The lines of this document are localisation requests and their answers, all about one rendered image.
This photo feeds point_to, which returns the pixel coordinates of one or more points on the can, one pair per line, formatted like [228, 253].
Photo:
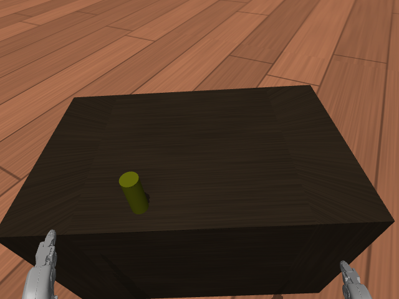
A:
[133, 191]

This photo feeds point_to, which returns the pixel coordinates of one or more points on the right robot hand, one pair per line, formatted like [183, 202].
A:
[352, 288]

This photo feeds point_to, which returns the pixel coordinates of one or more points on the left robot hand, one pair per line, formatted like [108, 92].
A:
[40, 279]

